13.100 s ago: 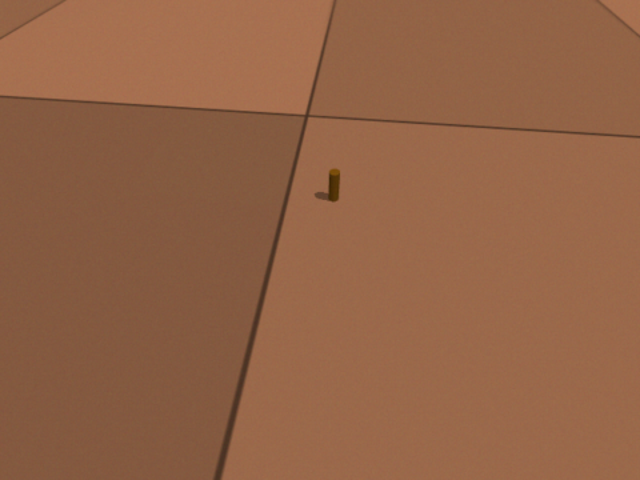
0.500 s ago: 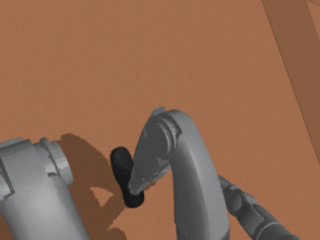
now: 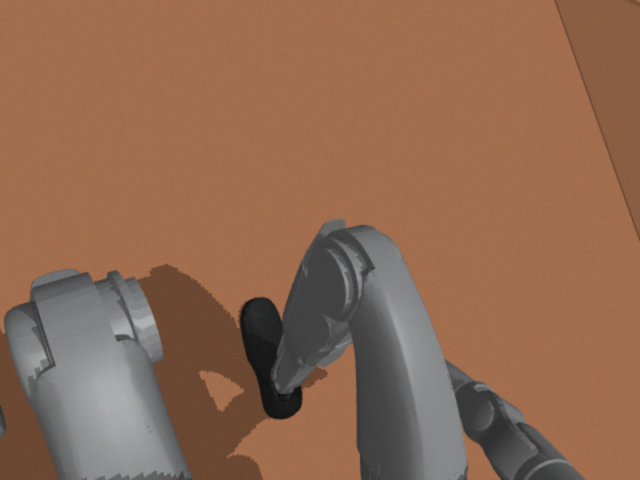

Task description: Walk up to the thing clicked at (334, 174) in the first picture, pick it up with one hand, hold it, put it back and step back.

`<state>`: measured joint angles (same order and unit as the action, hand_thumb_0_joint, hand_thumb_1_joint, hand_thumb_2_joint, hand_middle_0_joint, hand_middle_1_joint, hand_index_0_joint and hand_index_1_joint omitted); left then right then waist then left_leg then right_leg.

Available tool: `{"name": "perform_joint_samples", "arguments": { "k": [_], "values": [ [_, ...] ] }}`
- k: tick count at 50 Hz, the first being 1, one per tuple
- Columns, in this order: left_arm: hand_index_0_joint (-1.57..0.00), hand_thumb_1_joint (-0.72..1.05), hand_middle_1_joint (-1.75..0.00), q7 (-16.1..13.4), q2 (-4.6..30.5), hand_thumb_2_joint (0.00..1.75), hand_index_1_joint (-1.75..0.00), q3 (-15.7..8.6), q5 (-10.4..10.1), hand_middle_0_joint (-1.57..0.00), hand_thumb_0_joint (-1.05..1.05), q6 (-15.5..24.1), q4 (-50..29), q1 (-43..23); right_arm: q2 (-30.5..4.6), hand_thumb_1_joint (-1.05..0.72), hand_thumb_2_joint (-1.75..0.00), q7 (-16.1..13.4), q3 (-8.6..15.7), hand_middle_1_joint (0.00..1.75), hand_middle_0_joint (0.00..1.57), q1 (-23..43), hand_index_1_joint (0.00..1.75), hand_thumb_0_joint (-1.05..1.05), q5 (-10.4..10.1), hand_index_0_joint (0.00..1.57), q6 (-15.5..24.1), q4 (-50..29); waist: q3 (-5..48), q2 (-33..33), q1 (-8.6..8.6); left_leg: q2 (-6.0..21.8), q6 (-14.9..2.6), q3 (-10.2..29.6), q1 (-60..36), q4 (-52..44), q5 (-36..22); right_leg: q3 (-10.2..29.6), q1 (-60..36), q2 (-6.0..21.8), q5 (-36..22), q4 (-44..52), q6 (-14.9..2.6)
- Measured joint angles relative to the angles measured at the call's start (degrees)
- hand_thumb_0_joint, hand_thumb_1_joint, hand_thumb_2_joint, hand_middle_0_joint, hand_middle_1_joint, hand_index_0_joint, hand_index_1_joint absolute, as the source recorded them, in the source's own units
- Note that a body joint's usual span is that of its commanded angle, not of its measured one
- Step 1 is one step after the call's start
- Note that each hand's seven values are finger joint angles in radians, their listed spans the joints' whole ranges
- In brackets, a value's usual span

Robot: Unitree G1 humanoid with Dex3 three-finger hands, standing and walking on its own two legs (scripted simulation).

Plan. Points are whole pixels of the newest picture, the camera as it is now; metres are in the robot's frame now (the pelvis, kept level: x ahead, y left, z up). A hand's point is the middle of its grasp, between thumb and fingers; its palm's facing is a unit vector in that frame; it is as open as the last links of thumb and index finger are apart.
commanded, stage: settle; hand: left
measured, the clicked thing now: out of the picture +0.45 +0.30 -0.18
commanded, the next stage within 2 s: lift in 1.48 s
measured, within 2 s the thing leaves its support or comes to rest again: neither
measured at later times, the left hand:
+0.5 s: hand out of the picture +0.43 +0.30 -0.03, palm faces +0.27 -0.96 -0.06, open 6.6 cm
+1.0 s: hand out of the picture +0.44 +0.29 +0.03, palm faces +0.25 -0.97 -0.05, open 6.6 cm
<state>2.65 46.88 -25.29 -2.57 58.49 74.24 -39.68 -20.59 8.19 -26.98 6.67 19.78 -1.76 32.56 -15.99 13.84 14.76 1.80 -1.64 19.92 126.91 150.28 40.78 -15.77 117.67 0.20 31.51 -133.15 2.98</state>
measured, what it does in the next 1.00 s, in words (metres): rises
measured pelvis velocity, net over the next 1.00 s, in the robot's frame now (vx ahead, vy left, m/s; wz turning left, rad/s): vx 0.03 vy -0.02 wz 0.17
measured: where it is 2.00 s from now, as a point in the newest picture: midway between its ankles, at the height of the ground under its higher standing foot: (206, 419)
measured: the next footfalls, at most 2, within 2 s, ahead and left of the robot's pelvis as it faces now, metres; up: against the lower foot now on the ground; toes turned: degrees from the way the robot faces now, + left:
none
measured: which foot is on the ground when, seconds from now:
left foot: down 0.00-1.00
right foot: down 0.00-1.00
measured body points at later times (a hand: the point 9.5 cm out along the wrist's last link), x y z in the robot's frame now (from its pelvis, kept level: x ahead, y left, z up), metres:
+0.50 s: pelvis +0.01 -0.01 +0.03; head +0.20 +0.13 +0.41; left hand +0.41 +0.35 -0.03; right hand +0.18 -0.25 -0.05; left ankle +0.08 +0.11 -0.26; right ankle +0.16 -0.12 -0.26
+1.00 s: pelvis +0.03 -0.02 +0.06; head +0.22 +0.08 +0.45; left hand +0.42 +0.34 +0.03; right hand +0.20 -0.26 -0.05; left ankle +0.08 +0.11 -0.26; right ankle +0.16 -0.12 -0.26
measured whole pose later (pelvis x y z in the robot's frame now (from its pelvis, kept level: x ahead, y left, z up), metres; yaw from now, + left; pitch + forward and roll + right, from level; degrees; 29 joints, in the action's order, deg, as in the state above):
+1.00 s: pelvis +0.03 -0.02 +0.06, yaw +10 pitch +32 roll -7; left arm 13.0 26.6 -22.2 -6.5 35.4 53.7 -38.3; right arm -17.4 3.9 -4.9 -4.9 4.9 -2.1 37.1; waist 5.3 0.3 8.2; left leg 1.6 -0.6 6.0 125.8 134.0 40.8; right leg -5.2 123.4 3.9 36.8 -128.2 -0.1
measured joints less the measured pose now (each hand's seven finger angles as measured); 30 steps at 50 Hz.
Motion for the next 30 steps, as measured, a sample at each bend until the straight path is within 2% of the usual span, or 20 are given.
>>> {"name": "perform_joint_samples", "arguments": {
  "k": [17, 30],
  "values": [
    [-0.94, 0.03, -1.08, 3.63, -9.41, 1.11, -1.04, 4.98, -1.82, -0.94, 0.05, -13.45, -14.44, 1.81, 0.98, -0.89, -0.89, -0.28, 10.96, 0.3, 0.2, -6.84, 0.3, 0.0, -7.73, 0.2, -0.61, 1.37, 10.8, -7.51, -3.56, 0.0, -0.61, -6.56, 2.04, -5.55, -1.47, 4.66, 3.92, 2.0, 1.24, 1.03, -1.12],
    [-0.95, 0.02, -1.07, 6.63, -15.03, 1.12, -1.04, 4.21, -3.1, -0.95, 0.05, -19.84, -20.16, 2.59, 2.46, -0.89, -0.89, -1.79, 17.36, 0.29, 0.2, -10.46, 0.3, 0.0, -12.24, 0.2, -1.41, 3.69, 16.75, -11.6, -5.29, -0.33, 0.01, -10.73, 2.45, -10.07, -1.16, 7.99, 6.66, 3.31, 3.21, 1.89, -2.07]
  ]
}}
